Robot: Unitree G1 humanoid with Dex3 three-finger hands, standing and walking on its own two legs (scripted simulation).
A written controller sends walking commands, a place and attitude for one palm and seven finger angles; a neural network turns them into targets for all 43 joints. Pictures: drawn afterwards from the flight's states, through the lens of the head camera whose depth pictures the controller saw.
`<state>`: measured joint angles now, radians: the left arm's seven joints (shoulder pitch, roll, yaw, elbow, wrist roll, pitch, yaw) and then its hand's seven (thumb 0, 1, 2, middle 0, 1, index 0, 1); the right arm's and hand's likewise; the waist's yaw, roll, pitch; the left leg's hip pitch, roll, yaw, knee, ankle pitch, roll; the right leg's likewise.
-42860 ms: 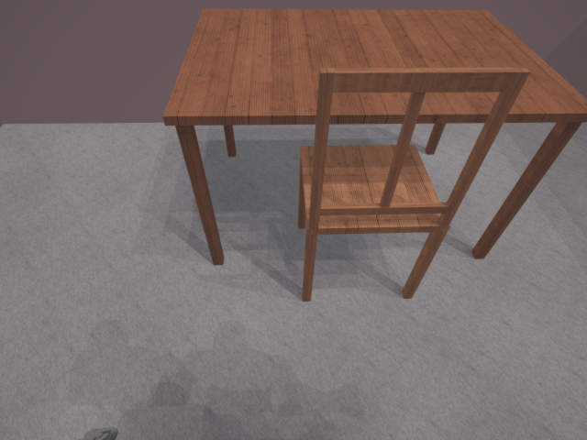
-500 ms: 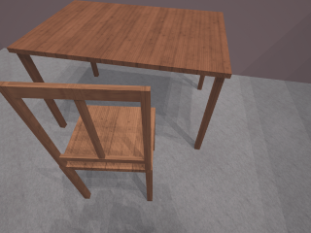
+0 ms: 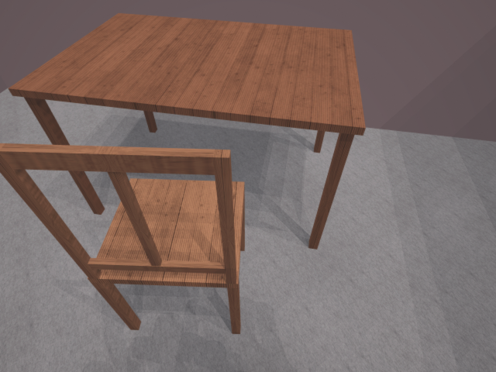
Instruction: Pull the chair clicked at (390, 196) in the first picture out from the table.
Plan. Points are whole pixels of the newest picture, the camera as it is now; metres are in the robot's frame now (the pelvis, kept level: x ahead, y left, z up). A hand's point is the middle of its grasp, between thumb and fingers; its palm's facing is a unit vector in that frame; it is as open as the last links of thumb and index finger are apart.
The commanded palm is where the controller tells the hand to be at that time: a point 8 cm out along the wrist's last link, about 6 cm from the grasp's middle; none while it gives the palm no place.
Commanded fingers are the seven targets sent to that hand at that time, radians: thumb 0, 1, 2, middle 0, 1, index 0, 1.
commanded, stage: come to a stop and stand still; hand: left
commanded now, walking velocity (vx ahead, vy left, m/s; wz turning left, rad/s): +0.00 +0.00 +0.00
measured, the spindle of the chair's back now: (139, 224) +0.42 +0.27 -0.07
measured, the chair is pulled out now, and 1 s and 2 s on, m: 0.29 0.29 0.29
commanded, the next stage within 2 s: look again from close up in 0.16 s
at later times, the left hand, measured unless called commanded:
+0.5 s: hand out of the picture -0.02 +0.20 -0.19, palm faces -0.01 -0.98 -0.19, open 7.4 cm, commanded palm none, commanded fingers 0.00 0.90 0.90 -0.20 -0.30 -0.20 -0.30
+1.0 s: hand out of the picture -0.02 +0.24 -0.18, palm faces -0.03 -0.98 -0.18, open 7.4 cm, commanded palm none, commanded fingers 0.00 0.90 0.90 -0.20 -0.30 -0.20 -0.30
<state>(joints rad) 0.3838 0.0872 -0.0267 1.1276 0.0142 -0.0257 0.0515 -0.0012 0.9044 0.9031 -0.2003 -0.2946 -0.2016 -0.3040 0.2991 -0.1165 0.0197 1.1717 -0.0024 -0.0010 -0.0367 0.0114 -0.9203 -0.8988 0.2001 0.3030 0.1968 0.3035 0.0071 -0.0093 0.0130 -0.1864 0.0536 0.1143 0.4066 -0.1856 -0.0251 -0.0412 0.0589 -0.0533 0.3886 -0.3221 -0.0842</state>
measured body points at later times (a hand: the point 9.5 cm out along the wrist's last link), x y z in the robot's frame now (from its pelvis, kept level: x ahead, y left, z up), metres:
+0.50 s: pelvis -0.01 +0.03 -0.01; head -0.01 +0.03 +0.44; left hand -0.02 +0.25 -0.17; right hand +0.00 -0.20 -0.16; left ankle +0.00 +0.13 -0.74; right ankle -0.07 -0.06 -0.74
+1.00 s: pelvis -0.01 +0.07 +0.00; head +0.01 +0.08 +0.45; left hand -0.02 +0.29 -0.17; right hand -0.01 -0.16 -0.16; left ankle +0.00 +0.13 -0.74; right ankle -0.07 -0.06 -0.74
